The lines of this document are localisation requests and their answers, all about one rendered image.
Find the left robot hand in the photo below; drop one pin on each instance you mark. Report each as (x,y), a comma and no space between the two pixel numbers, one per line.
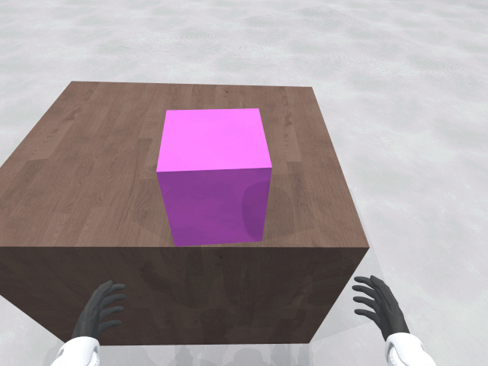
(89,322)

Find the pedestal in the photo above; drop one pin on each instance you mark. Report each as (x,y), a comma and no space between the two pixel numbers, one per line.
(80,204)

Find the right robot hand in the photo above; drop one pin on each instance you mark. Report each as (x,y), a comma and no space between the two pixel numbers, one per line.
(388,317)

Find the carton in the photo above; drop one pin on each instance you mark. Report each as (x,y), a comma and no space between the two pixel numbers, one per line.
(214,172)

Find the right robot forearm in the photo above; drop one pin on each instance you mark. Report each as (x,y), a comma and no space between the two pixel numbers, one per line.
(404,349)

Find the left robot forearm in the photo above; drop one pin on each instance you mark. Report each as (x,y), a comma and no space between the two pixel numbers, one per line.
(80,351)

